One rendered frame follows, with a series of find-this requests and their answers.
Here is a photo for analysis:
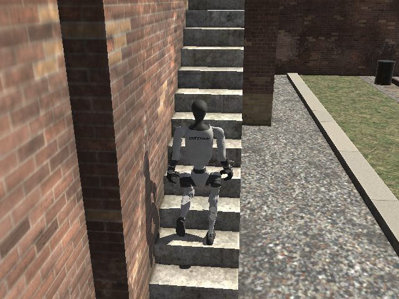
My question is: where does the humanoid robot torso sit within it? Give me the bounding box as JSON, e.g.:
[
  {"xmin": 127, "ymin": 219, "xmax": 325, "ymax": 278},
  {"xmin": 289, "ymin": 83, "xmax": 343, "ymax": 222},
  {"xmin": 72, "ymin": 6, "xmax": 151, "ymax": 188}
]
[{"xmin": 185, "ymin": 124, "xmax": 214, "ymax": 187}]

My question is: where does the right robot upper arm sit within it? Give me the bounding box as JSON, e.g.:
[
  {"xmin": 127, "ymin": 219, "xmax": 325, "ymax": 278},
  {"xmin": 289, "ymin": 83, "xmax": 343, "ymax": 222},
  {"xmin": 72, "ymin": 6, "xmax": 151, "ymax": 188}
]
[{"xmin": 213, "ymin": 127, "xmax": 226, "ymax": 161}]

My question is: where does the left robot upper arm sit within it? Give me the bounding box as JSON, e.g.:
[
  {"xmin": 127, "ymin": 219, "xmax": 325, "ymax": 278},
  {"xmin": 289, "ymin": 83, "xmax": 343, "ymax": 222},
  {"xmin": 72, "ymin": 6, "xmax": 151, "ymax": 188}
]
[{"xmin": 171, "ymin": 126, "xmax": 186, "ymax": 161}]

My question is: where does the robot right hand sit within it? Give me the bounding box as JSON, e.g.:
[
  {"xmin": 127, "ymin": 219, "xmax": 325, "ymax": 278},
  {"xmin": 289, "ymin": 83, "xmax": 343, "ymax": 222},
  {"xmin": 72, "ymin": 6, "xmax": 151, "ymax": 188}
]
[{"xmin": 220, "ymin": 169, "xmax": 233, "ymax": 181}]

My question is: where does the humanoid robot head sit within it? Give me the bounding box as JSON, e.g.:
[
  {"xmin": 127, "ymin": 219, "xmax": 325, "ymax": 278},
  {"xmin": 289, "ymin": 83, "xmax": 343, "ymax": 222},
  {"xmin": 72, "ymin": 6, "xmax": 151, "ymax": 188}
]
[{"xmin": 188, "ymin": 100, "xmax": 210, "ymax": 131}]

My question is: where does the robot left hand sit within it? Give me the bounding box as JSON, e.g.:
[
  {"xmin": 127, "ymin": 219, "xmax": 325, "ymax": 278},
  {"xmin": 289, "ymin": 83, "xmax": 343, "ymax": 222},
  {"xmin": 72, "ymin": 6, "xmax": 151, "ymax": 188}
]
[{"xmin": 166, "ymin": 171, "xmax": 180, "ymax": 184}]

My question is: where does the robot left forearm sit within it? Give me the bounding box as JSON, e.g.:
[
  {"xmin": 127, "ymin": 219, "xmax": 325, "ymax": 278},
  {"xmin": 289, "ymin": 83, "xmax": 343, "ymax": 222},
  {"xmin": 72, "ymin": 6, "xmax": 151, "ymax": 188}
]
[{"xmin": 167, "ymin": 152, "xmax": 178, "ymax": 174}]

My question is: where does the robot right forearm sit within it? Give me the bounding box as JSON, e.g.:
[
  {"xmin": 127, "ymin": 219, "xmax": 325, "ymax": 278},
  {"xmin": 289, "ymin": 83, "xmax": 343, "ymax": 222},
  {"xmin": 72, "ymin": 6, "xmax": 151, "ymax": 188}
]
[{"xmin": 220, "ymin": 152, "xmax": 232, "ymax": 173}]

